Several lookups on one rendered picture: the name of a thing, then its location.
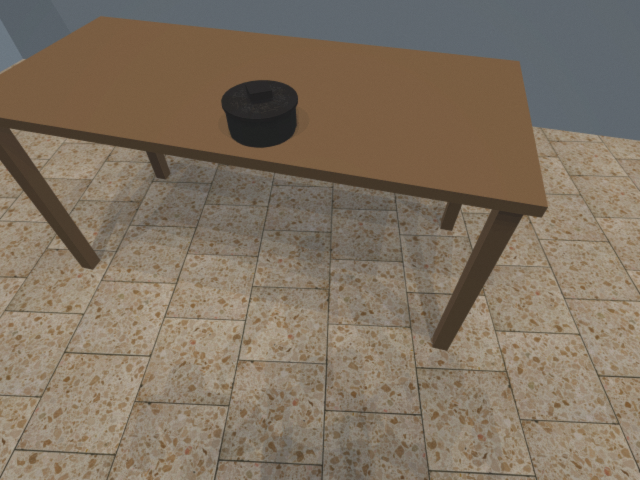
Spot lid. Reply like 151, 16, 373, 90
221, 80, 298, 122

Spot table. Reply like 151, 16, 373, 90
0, 16, 548, 351

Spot pot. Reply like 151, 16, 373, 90
226, 108, 297, 148

